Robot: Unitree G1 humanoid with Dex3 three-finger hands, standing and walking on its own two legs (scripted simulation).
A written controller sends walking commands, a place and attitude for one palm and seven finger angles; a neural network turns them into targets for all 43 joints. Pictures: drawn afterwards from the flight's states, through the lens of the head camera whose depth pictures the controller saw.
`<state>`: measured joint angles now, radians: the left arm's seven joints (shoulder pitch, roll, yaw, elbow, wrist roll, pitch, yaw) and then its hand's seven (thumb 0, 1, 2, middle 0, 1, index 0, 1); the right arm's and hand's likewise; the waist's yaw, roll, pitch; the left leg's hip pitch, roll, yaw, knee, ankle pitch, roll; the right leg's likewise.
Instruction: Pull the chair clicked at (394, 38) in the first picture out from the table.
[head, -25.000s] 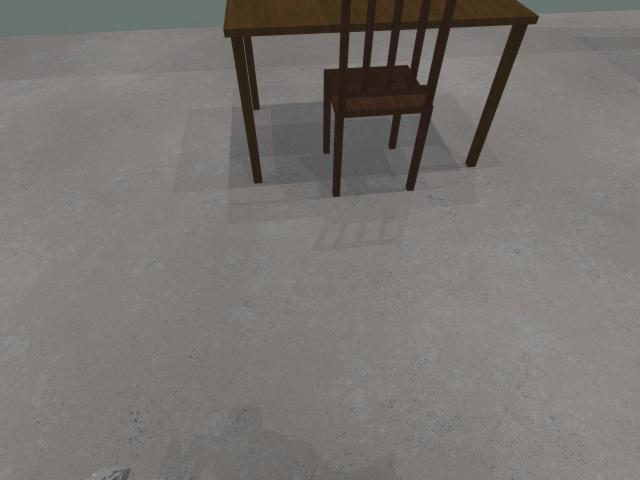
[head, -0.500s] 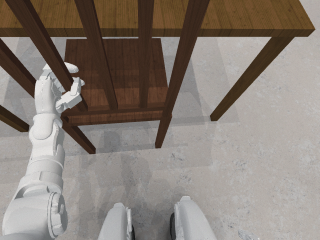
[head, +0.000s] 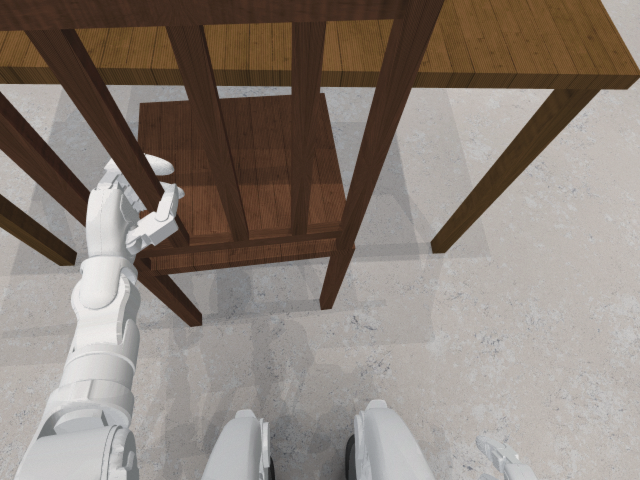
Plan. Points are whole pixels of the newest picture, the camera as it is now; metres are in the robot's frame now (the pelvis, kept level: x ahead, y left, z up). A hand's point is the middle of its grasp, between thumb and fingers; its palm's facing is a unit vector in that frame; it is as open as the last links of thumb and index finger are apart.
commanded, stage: step backward, pulling the chair out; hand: left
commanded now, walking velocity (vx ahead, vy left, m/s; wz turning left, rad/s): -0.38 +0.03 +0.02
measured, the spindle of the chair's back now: (223, 167) +0.47 +0.11 +0.05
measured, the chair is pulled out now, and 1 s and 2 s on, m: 0.03 0.15 0.20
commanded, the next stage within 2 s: none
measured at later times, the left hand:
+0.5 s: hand (186, 235) +0.39 +0.15 +0.03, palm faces +0.06 -0.99 -0.13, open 5.4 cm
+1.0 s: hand (203, 312) +0.30 +0.12 +0.03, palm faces +0.08 -0.99 -0.15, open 5.4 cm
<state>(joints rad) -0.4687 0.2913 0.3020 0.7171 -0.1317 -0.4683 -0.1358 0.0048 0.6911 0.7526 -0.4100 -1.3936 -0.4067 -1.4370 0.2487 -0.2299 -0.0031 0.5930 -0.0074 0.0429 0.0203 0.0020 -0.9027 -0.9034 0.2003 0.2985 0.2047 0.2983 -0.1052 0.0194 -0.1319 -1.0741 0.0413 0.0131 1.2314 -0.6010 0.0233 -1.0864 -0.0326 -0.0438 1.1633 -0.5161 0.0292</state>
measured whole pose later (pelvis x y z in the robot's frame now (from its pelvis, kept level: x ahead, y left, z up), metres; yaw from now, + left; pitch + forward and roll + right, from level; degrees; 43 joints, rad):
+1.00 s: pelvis -0.07 -0.02 +0.08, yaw +0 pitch +5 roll +0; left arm -0.52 0.19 0.07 1.07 -0.08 -0.22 0.11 0.05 0.68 0.73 -0.27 -1.14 -0.50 -1.45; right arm 0.23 -0.25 -0.01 0.73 0.05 -0.02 -0.12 0.00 -0.90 -0.90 0.20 0.30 0.20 0.30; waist -0.06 -0.01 0.09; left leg -0.51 0.03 0.05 0.67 -0.25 0.01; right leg -0.54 -0.03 -0.03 0.64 -0.18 0.01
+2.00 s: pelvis -0.13 -0.02 +0.08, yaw +0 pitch +3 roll +0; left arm -0.57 0.21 0.09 1.09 -0.06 -0.21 0.10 0.03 0.65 0.74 -0.25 -1.16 -0.50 -1.45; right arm 0.20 -0.21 0.00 0.76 0.03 -0.07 -0.11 0.00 -0.90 -0.90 0.20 0.30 0.21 0.30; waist -0.06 0.01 0.15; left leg -0.44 0.05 0.00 0.71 -0.32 -0.05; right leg -0.52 -0.02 -0.03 0.64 -0.18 -0.01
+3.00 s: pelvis -0.33 -0.01 +0.10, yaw -2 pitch +3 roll +0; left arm -0.56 0.17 0.12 1.13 -0.05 -0.22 0.10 0.01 0.66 0.73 -0.18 -1.13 -0.50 -1.45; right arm 0.18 -0.24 0.00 0.81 0.02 -0.07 -0.10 0.00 -0.90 -0.90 0.20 0.30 0.21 0.30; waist -0.08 0.04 0.15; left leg -0.45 0.01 -0.06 0.80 -0.45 -0.05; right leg -0.41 0.00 -0.02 0.55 -0.19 -0.01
